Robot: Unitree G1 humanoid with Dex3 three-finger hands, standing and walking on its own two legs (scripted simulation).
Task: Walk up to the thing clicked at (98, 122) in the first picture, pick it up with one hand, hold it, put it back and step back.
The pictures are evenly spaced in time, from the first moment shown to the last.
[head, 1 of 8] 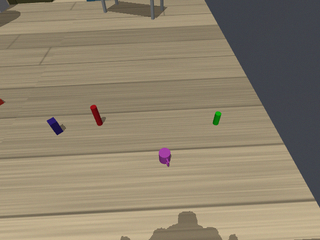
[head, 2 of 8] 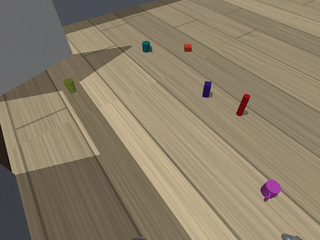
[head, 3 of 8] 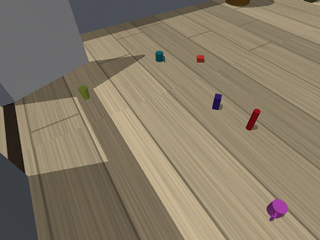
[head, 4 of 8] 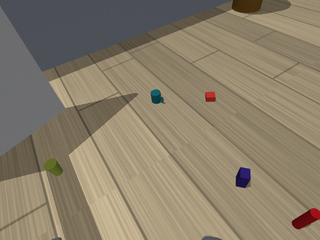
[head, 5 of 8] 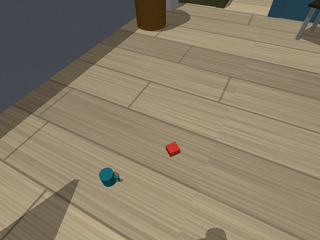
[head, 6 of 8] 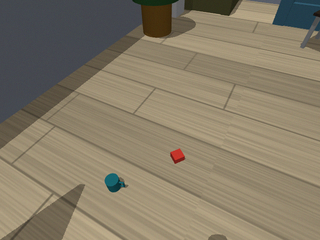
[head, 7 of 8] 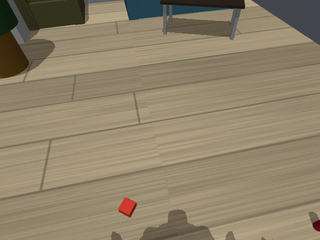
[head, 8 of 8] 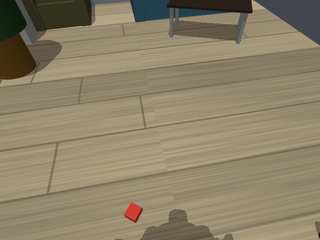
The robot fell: no
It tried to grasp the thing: no
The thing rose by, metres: 0.00
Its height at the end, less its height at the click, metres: +0.00
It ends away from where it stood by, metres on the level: 0.00
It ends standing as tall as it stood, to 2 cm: yes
